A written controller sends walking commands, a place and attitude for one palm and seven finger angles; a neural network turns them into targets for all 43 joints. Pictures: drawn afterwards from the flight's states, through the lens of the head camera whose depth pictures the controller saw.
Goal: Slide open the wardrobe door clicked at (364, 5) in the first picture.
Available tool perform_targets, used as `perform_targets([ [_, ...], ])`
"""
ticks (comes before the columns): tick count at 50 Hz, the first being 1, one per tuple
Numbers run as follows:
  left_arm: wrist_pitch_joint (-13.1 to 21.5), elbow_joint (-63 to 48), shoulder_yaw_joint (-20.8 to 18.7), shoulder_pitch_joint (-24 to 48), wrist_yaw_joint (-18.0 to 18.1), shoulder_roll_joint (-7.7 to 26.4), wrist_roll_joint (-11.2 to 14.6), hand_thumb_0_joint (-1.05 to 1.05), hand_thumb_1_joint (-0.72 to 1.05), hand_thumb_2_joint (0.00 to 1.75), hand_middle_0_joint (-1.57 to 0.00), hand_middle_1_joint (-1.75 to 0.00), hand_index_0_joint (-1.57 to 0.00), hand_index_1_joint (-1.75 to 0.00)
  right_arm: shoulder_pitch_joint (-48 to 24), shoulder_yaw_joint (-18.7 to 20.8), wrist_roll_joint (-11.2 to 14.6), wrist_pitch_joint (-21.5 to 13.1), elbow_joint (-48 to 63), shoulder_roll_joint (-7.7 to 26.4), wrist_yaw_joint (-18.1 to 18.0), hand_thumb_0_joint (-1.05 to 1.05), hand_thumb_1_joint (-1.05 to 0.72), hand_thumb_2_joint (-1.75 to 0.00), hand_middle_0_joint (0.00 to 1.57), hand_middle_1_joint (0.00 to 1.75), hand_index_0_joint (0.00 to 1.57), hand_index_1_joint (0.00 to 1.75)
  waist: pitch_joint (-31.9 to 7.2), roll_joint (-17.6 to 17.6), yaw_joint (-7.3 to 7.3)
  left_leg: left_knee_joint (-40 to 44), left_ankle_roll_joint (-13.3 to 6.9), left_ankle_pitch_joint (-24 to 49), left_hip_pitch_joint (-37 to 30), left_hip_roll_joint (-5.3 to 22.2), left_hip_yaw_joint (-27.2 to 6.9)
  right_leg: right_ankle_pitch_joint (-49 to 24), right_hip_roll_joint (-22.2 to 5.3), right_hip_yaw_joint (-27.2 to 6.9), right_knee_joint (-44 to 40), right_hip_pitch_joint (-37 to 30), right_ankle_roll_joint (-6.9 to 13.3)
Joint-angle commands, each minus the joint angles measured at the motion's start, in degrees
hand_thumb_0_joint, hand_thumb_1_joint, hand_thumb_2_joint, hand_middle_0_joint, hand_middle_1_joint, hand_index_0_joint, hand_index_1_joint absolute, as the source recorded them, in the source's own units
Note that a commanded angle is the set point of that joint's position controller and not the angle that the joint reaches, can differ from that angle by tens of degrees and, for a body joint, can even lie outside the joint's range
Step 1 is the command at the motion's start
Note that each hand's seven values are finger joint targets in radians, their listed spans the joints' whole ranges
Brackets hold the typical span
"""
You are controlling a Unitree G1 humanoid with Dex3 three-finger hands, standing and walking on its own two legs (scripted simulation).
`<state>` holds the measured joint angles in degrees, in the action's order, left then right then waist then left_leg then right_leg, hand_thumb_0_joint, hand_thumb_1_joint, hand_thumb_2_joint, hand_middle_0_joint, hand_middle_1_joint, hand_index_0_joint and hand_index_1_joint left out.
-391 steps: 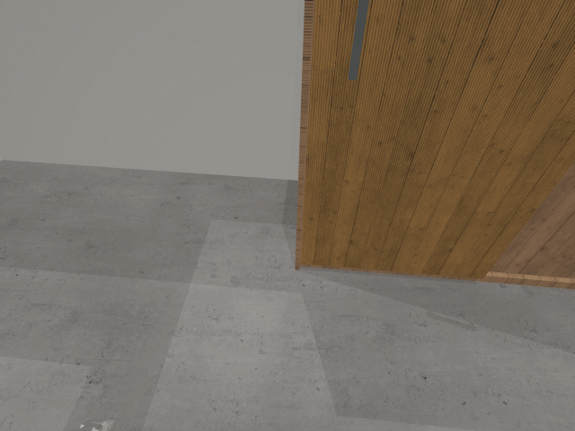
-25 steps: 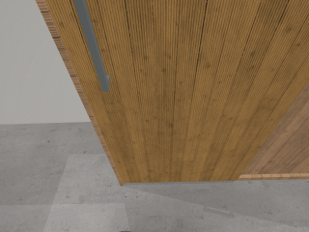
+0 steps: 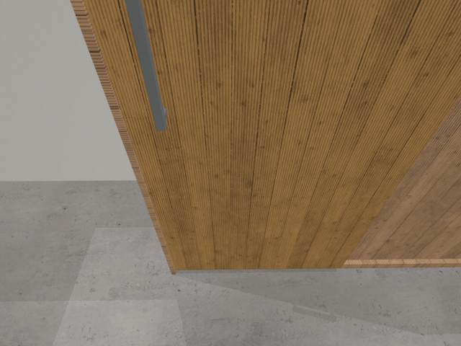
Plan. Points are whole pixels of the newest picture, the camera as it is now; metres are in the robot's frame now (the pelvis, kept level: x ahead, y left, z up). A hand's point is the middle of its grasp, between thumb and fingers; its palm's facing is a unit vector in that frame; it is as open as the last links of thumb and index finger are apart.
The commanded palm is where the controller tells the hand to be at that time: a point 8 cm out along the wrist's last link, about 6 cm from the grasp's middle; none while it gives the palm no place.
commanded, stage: come to a stop and stand still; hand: left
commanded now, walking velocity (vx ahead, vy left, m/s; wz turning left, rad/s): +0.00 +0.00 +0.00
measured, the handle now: (146, 43) +0.53 +0.17 +0.27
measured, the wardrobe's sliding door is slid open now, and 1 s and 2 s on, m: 0.00 0.00 0.00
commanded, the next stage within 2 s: look again from close up in 0.44 s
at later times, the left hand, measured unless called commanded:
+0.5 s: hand out of the picture -0.01 +0.17 -0.17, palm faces +0.04 -0.98 -0.19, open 7.4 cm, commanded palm none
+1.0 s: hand out of the picture +0.00 +0.17 -0.17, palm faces +0.04 -0.98 -0.18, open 7.3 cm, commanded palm none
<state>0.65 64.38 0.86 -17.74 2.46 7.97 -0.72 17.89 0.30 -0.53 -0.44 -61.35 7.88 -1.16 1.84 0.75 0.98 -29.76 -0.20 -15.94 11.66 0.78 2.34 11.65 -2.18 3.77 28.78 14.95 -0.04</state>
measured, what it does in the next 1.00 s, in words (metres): stands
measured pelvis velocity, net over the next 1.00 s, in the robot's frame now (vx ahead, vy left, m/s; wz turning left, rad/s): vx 0.00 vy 0.00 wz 0.00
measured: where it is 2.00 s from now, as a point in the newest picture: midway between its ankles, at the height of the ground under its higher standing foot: outside the picture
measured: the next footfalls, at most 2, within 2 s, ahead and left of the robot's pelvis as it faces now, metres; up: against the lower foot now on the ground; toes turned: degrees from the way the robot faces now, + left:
none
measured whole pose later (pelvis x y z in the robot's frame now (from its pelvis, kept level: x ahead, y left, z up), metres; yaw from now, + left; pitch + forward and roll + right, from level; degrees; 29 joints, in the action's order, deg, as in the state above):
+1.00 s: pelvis +0.00 +0.00 +0.01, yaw +0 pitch -2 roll +0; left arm 0.8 62.7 0.4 -18.0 2.3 7.6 -0.6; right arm 17.9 -0.5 -0.4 -0.9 -63.7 7.1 -1.2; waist 1.6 -0.4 -0.1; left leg -25.2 -0.5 -13.8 9.5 0.1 2.4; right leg 10.0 -2.6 3.5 25.2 13.1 -0.4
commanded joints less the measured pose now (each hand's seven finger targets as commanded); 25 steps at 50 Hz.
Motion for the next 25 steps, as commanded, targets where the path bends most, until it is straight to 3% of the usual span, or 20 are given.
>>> perform_targets([
  [1,0.6,-4.1,-1.5,-1.3,-0.1,6.5,-0.4,0.00,0.90,0.90,-0.20,-0.30,-0.20,-0.30,3.6,1.0,-0.6,-0.6,3.8,5.7,0.0,0.00,-0.90,-0.90,0.20,0.30,0.20,0.30,5.1,-0.3,-0.15,9.4,-1.4,-6.2,8.0,4.0,-6.3,12.2,-3.9,-6.4,-6.9,2.4,2.1],
  [3,0.5,-4.2,-1.6,-2.7,-0.2,6.2,-0.5,0.00,0.90,0.90,-0.20,-0.30,-0.20,-0.30,3.2,1.1,-0.6,-0.6,4.5,6.2,0.0,0.00,-0.90,-0.90,0.20,0.30,0.20,0.30,6.0,0.0,-0.49,11.1,-1.7,-10.1,10.3,4.0,-7.3,12.4,-3.3,-6.3,-6.4,1.8,2.0],
  [11,0.6,-5.0,-1.8,-4.8,-0.4,5.7,-0.6,0.00,0.90,0.90,-0.20,-0.30,-0.20,-0.30,3.7,1.0,-0.6,-0.9,4.8,6.8,0.0,0.00,-0.90,-0.90,0.20,0.30,0.20,0.30,5.5,0.0,-1.00,13.3,-2.0,-11.6,11.8,4.1,-8.1,9.3,-3.3,-5.8,-6.0,-0.4,1.8],
  [17,1.1,-5.1,-1.7,-4.5,-0.4,5.8,-0.3,0.00,0.90,0.90,-0.20,-0.30,-0.20,-0.30,4.5,0.6,-0.4,-1.2,3.7,6.2,-0.1,0.00,-0.90,-0.90,0.20,0.30,0.20,0.30,3.9,-2.6,-0.69,11.0,-1.7,-4.6,8.0,3.4,-6.5,7.7,-4.4,-7.0,-7.9,-0.2,2.1],
  [22,1.2,-4.8,-1.5,-4.2,-0.4,5.8,-0.1,0.00,0.90,0.90,-0.20,-0.30,-0.20,-0.30,4.2,0.2,-0.2,-1.5,2.6,5.8,-0.1,0.00,-0.90,-0.90,0.20,0.30,0.20,0.30,3.3,-0.5,-0.91,11.0,-1.3,-0.8,6.9,3.6,-5.9,3.7,-4.6,-6.4,-7.7,-2.1,2.1],
  [25,1.2,-4.4,-1.5,-4.0,-0.3,5.6,-0.1,0.00,0.90,0.90,-0.20,-0.30,-0.20,-0.30,4.3,0.1,-0.2,-1.5,1.9,5.5,-0.2,0.00,-0.90,-0.90,0.20,0.30,0.20,0.30,3.2,-0.9,-0.97,11.1,-1.2,0.7,6.5,3.8,-5.8,2.2,-4.7,-5.9,-7.6,-2.8,1.9],
])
